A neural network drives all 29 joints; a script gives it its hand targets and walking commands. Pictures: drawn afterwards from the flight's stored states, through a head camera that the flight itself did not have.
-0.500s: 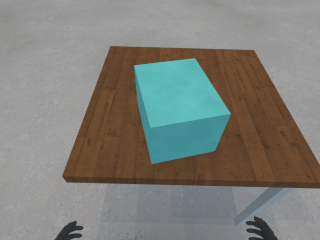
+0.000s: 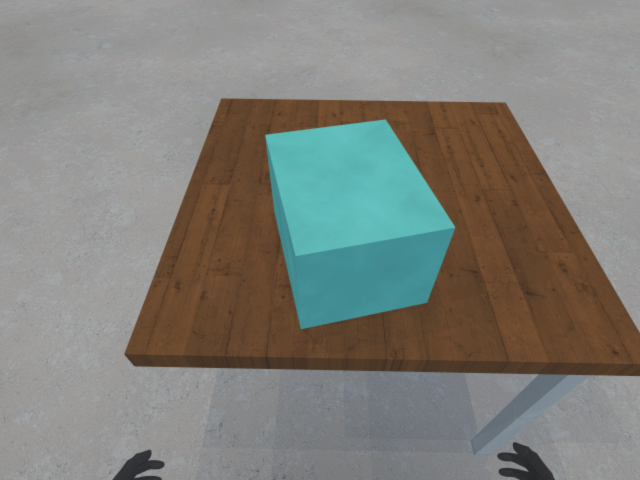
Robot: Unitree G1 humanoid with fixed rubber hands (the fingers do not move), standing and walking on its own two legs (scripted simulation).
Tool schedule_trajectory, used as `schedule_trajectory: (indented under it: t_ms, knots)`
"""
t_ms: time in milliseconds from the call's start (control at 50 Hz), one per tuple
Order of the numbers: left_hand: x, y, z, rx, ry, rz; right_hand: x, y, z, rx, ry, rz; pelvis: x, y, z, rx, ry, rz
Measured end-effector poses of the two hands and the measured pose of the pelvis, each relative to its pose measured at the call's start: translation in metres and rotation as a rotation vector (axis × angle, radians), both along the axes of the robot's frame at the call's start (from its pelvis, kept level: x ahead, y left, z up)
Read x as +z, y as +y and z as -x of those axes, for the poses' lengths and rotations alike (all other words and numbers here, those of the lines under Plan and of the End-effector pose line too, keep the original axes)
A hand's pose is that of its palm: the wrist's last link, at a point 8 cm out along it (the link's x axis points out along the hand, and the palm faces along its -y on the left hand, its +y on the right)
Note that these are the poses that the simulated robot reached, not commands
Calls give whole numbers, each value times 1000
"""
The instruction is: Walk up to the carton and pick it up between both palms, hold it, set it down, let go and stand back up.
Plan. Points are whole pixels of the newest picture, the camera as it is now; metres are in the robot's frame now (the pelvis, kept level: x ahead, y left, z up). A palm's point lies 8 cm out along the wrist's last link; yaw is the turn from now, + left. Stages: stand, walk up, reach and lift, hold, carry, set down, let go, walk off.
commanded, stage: stand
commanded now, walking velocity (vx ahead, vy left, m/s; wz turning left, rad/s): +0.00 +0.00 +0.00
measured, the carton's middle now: (345, 218) +0.52 +0.02 +0.00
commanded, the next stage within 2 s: none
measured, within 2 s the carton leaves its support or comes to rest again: neither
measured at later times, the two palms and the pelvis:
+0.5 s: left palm out of the picture +0.07 +0.28 -0.10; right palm out of the picture +0.12 -0.26 -0.10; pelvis -0.01 +0.00 +0.00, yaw +0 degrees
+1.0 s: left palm out of the picture +0.05 +0.28 -0.10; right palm out of the picture +0.10 -0.27 -0.11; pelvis -0.02 +0.00 +0.00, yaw +0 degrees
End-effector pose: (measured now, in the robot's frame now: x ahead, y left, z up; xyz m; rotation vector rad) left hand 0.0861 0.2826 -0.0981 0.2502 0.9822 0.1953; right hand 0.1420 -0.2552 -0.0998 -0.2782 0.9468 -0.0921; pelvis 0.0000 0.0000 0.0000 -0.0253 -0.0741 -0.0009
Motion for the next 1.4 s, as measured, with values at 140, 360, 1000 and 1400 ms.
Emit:
schedule_trajectory:
  t_ms: [140,360,1000,1400]
  knots:
    - [0,-1,5,3,5,-1,-1,-3,5,-4,10,1,0,-1,3,0,-4,-2]
    - [-1,-2,13,9,14,-2,-4,-6,15,-11,26,3,0,-3,8,0,-11,-4]
    - [-6,-2,35,25,49,-2,-10,-11,40,-31,74,8,0,-5,20,0,-25,-6]
    - [-6,-3,38,28,64,-4,-12,-14,43,-35,92,7,0,-7,19,0,-20,-9]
